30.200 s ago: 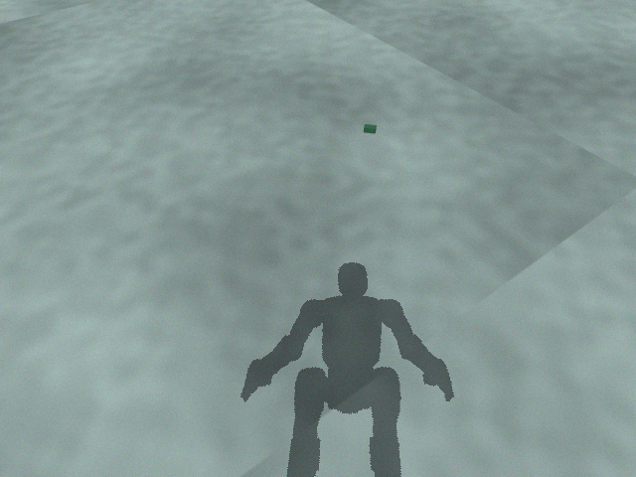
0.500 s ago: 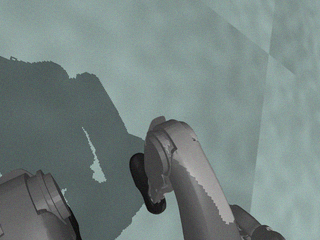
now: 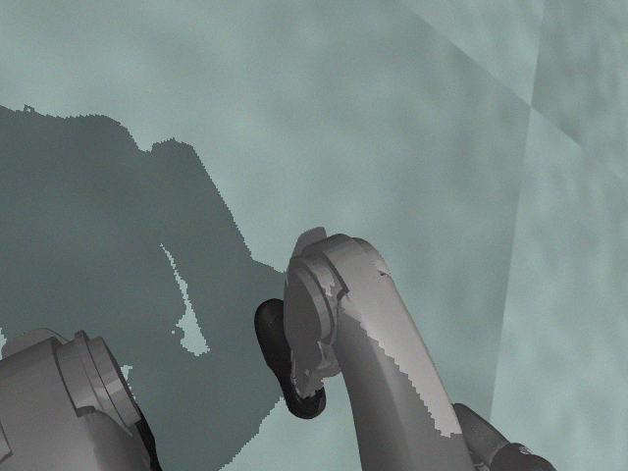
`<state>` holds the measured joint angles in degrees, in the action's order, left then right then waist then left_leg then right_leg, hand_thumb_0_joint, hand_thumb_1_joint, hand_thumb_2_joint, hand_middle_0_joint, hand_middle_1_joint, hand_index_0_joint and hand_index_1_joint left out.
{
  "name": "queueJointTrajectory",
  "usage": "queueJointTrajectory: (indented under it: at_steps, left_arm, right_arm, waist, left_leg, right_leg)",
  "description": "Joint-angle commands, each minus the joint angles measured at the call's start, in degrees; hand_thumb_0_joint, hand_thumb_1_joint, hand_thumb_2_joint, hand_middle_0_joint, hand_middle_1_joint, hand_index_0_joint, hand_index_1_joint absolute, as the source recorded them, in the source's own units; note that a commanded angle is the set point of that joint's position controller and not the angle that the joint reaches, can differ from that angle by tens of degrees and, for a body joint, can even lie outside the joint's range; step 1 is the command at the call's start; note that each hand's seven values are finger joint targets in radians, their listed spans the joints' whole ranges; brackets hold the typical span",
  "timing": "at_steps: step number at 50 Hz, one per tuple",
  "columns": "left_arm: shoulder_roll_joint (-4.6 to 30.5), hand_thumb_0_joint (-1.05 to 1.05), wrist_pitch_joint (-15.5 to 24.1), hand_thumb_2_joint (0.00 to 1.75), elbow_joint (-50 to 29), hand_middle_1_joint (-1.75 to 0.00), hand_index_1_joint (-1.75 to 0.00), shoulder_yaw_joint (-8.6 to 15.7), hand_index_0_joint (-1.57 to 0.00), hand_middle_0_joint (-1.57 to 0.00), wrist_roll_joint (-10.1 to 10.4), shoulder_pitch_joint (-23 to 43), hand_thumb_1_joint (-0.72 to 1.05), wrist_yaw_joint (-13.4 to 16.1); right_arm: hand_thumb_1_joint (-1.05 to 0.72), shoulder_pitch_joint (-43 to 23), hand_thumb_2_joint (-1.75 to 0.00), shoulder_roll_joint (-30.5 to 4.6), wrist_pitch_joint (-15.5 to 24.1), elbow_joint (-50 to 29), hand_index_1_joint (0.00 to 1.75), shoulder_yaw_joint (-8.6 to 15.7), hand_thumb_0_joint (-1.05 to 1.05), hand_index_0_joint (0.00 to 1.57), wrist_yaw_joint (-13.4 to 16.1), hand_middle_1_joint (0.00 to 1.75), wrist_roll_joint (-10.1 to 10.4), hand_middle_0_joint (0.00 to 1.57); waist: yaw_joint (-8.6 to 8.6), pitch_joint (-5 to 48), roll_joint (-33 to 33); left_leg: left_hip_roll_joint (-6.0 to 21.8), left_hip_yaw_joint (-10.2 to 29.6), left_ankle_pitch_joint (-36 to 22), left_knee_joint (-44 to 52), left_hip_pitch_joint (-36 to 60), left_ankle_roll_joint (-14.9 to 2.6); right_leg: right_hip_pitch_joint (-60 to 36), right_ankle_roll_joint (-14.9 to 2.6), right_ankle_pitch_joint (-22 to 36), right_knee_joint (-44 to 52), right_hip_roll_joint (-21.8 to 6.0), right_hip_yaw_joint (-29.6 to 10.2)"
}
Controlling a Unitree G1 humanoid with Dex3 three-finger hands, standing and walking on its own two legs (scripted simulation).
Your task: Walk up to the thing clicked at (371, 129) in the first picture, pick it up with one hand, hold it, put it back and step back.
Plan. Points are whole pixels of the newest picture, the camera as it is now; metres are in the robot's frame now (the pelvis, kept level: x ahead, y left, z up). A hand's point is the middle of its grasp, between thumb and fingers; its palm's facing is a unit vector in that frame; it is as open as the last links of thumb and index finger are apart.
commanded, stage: open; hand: left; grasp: from above
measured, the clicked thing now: out of the picture +0.47 +0.32 -0.29
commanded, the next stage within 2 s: withdraw in 0.12 s
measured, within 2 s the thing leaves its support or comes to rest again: neither
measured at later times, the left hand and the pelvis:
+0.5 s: hand out of the picture +0.49 +0.33 -0.21, palm faces -0.31 -0.11 -0.95, open 13.0 cm; pelvis +0.01 +0.00 +0.00, yaw +0 degrees
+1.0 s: hand out of the picture +0.44 +0.32 -0.07, palm faces -0.48 -0.11 -0.87, open 13.0 cm; pelvis -0.01 -0.01 +0.06, yaw +7 degrees
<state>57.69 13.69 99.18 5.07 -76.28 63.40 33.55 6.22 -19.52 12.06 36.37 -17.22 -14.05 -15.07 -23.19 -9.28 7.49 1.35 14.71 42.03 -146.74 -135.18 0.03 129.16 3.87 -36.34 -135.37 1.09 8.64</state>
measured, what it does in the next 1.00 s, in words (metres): rises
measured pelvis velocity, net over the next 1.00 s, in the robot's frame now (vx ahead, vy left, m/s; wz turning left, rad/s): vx -0.01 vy -0.01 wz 0.13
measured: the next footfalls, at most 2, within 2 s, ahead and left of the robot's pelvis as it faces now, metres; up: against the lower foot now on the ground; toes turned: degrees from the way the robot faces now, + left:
none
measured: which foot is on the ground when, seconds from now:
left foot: down 0.00-1.00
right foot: down 0.00-1.00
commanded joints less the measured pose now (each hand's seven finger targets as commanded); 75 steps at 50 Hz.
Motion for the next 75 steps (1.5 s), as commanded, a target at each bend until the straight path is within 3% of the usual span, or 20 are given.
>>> queueJointTrajectory:
  at_steps: [1,3,4,6,9,13,19,23,25,33,37,41,46,54,58,63,66,68,70,75]
  left_arm:
    - [12.2,0.0,-0.1,0.74,-4.8,-0.74,-0.73,0.9,-0.32,-0.32,0.8,14.2,-0.21,2.3]
    - [12.8,0.0,-0.1,0.74,-6.0,-0.75,-0.75,1.4,-0.31,-0.31,0.6,14.7,-0.22,2.4]
    - [10.1,0.0,-0.4,0.75,-4.6,-0.76,-0.75,-0.4,-0.31,-0.3,0.3,14.4,-0.23,2.0]
    - [11.3,0.0,-0.4,0.76,-3.4,-0.77,-0.77,0.1,-0.29,-0.29,0.9,13.6,-0.24,1.8]
    - [12.4,0.0,0.0,0.78,-8.5,-0.79,-0.79,0.0,-0.27,-0.27,0.9,16.9,-0.26,1.6]
    - [12.3,0.0,-0.2,0.8,-4.9,-0.81,-0.8,0.5,-0.27,-0.26,1.2,14.2,-0.29,1.9]
    - [11.8,0.0,-2.5,0.83,-11.7,-0.83,-0.82,1.3,-0.24,-0.23,1.4,17.1,-0.33,3.5]
    - [12.4,0.0,-6.0,0.88,-23.7,-0.86,-0.86,4.7,-0.19,-0.19,3.5,14.0,-0.4,2.3]
    - [5.9,0.0,-8.4,0.89,-24.4,-0.88,-0.88,2.2,-0.17,-0.17,5.2,11.6,-0.4,-0.8]
    - [-4.1,0.0,-11.5,0.92,-36.1,-0.89,-0.9,-3.7,-0.18,-0.19,10.7,13.4,-0.41,-16.3]
    - [-6.3,0.0,-10.2,0.91,-33.8,-0.87,-0.89,-5.2,-0.19,-0.2,11.2,12.8,-0.39,-22.0]
    - [-5.4,0.0,-8.1,0.87,-31.9,-0.84,-0.84,-5.3,-0.24,-0.25,10.9,11.8,-0.33,-24.9]
    - [-3.6,0.0,-4.9,0.84,-29.7,-0.8,-0.81,-5.0,-0.27,-0.27,9.8,14.3,-0.29,-23.7]
    - [-0.5,0.0,-0.3,0.81,-19.8,-0.78,-0.78,-5.0,-0.29,-0.28,5.4,20.4,-0.27,-16.3]
    - [4.4,0.0,1.0,0.79,-18.7,-0.77,-0.76,-2.5,-0.31,-0.3,3.0,24.2,-0.25,-12.2]
    - [5.1,0.0,-0.5,0.88,-22.8,-0.72,-0.74,-0.2,-0.24,-0.26,2.5,26.2,-0.18,-8.7]
    - [3.7,0.0,-3.0,0.8,-24.7,-0.79,-0.78,0.6,-0.29,-0.28,3.7,21.7,-0.26,-8.2]
    - [4.0,0.0,-4.9,0.96,-30.4,-0.67,-0.69,1.5,-0.23,-0.26,5.1,19.0,-0.1,-8.8]
    - [3.7,0.0,-7.3,0.96,-34.3,-0.61,-0.63,2.6,-0.23,-0.25,8.0,15.0,0.05,-10.0]
    - [-0.6,0.0,-12.1,0.86,-43.0,-0.42,-0.43,3.6,-0.2,-0.21,16.7,6.1,0.42,-15.9]
  right_arm:
    - [-0.89,11.3,-0.9,-19.0,-0.4,1.2,0.3,5.6,0.0,0.2,0.5,0.3,0.1,0.2]
    - [-0.89,11.3,-0.9,-19.2,-0.4,0.8,0.3,5.9,0.0,0.2,0.7,0.3,0.1,0.2]
    - [-0.89,10.5,-0.9,-18.8,-0.2,0.5,0.3,5.8,0.0,0.2,0.5,0.3,0.0,0.2]
    - [-0.89,11.2,-0.9,-19.2,-0.1,0.6,0.3,5.8,0.0,0.2,0.7,0.3,0.1,0.2]
    - [-0.89,10.4,-0.9,-19.2,0.1,0.3,0.3,6.1,0.0,0.2,0.9,0.3,0.5,0.2]
    - [-0.9,10.8,-0.9,-19.3,0.0,0.9,0.3,6.0,0.0,0.2,1.0,0.3,0.4,0.2]
    - [-0.9,11.5,-0.9,-19.1,1.0,1.2,0.3,7.5,0.0,0.2,-0.1,0.3,0.7,0.2]
    - [-0.9,12.9,-0.9,-17.5,-0.1,1.7,0.3,10.3,0.0,0.2,-1.2,0.3,2.1,0.2]
    - [-0.9,13.2,-0.9,-16.0,-1.1,2.6,0.3,12.0,0.0,0.2,-2.1,0.3,3.2,0.2]
    - [-0.9,17.3,-0.9,-14.3,-7.9,3.1,0.3,17.0,0.0,0.2,-0.6,0.3,8.0,0.2]
    - [-0.9,17.5,-0.9,-13.7,-10.9,1.4,0.3,17.8,0.0,0.2,2.4,0.3,9.0,0.2]
    - [-0.89,15.6,-0.9,-12.4,-12.4,-0.1,0.3,17.3,0.0,0.2,5.7,0.3,9.4,0.2]
    - [-0.89,14.5,-0.9,-10.7,-12.7,-0.2,0.3,15.5,0.0,0.2,8.2,0.3,9.2,0.2]
    - [-0.89,14.1,-0.9,-11.5,-11.2,1.3,0.3,13.0,0.0,0.2,9.1,0.3,7.5,0.2]
    - [-0.9,14.8,-0.89,-13.1,-10.2,1.4,0.3,12.7,0.0,0.2,8.9,0.3,6.3,0.2]
    - [-0.88,17.0,-0.89,-13.2,-8.6,2.2,0.3,13.4,0.0,0.2,8.4,0.3,5.0,0.2]
    - [-0.89,17.9,-0.89,-12.9,-7.9,2.3,0.3,14.1,0.0,0.2,7.6,0.3,5.3,0.2]
    - [-0.88,19.2,-0.89,-12.8,-7.9,1.9,0.3,15.0,0.0,0.2,7.0,0.3,5.9,0.2]
    - [-0.89,19.7,-0.9,-12.5,-8.4,1.9,0.3,16.5,0.0,0.2,6.5,0.3,7.1,0.2]
    - [-0.89,20.8,-0.9,-11.2,-10.7,1.8,0.3,19.6,0.0,0.2,5.7,0.3,10.0,0.2]
  waist:
    - [-3.05,37.0,-29.6]
    - [-2.28,37.7,-31.8]
    - [-3.04,35.8,-31.3]
    - [-3.75,34.4,-28.4]
    - [-2.07,37.8,-32.2]
    - [-2.77,36.3,-29.6]
    - [-1.32,40.7,-36.2]
    - [4.43,52.2,-44.1]
    - [4.27,51.8,-42.4]
    - [5.18,53.1,-31.2]
    - [4.24,47.4,-21.4]
    - [6.0,43.9,-18.1]
    - [6.48,44.5,-17.8]
    - [3.95,42.9,-20.6]
    - [4.05,46.0,-26.4]
    - [3.63,51.1,-33.2]
    - [5.01,54.6,-35.4]
    - [6.57,60.9,-36.4]
    - [9.14,65.2,-36.5]
    - [11.92,65.9,-31.1]
  left_leg:
    - [1.0,-6.1,-14.1,15.6,27.0,-0.37]
    - [0.9,-6.1,-14.5,16.2,28.5,-0.1]
    - [1.0,-6.2,-13.4,15.8,27.7,-0.18]
    - [0.9,-6.6,-11.8,15.6,25.6,-0.6]
    - [1.0,-6.0,-12.8,16.2,29.1,-0.06]
    - [1.0,-6.2,-12.7,15.8,26.9,-0.33]
    - [1.1,-6.4,-15.6,16.7,32.9,0.62]
    - [0.7,-7.9,-22.3,18.7,38.2,1.3]
    - [0.4,-9.0,-23.1,18.6,36.7,0.94]
    - [-0.7,-10.0,-16.7,24.8,34.3,-0.49]
    - [-1.9,-10.9,-11.4,25.4,27.5,-1.23]
    - [-2.3,-11.8,-8.4,27.3,26.4,-1.41]
    - [-2.3,-12.7,-8.5,27.4,25.3,-1.76]
    - [-2.1,-11.7,-5.9,25.2,24.7,-1.63]
    - [-2.1,-10.9,-6.7,24.7,29.4,-1.03]
    - [-1.6,-10.9,-10.1,23.8,35.3,-0.3]
    - [-1.6,-11.4,-13.9,23.6,37.1,-0.13]
    - [-1.6,-12.1,-17.8,24.0,39.5,-0.26]
    - [-1.4,-12.8,-20.6,25.6,41.4,-0.39]
    - [-1.6,-13.6,-21.5,29.5,40.7,-1.19]
  right_leg:
    - [-21.9,-4.68,14.4,10.2,3.4,6.9]
    - [-21.4,-4.93,14.4,9.8,3.0,6.7]
    - [-20.2,-4.88,13.7,9.6,3.1,6.7]
    - [-21.1,-4.56,12.7,10.8,3.3,6.6]
    - [-20.0,-4.91,12.9,9.9,2.9,6.6]
    - [-21.0,-4.66,13.2,10.3,3.1,6.5]
    - [-19.4,-4.99,15.8,9.3,2.7,6.5]
    - [-20.3,-5.91,19.5,8.8,2.3,5.4]
    - [-19.1,-6.03,20.0,9.2,2.5,4.6]
    - [-23.0,-6.12,14.8,16.1,1.7,1.6]
    - [-23.9,-6.67,8.9,20.5,1.3,0.3]
    - [-23.8,-6.86,4.4,23.0,0.9,-1.0]
    - [-25.1,-6.32,4.2,22.7,0.7,-2.2]
    - [-19.7,-6.15,2.0,19.1,0.8,-1.6]
    - [-17.2,-6.22,4.0,16.3,0.5,0.1]
    - [-15.7,-6.36,7.9,13.7,0.2,1.4]
    - [-16.5,-6.46,11.3,13.0,-0.1,1.5]
    - [-20.7,-6.35,14.6,13.8,0.0,1.3]
    - [-24.5,-6.27,16.7,15.1,0.2,0.6]
    - [-30.2,-6.0,17.3,19.6,0.2,-1.1]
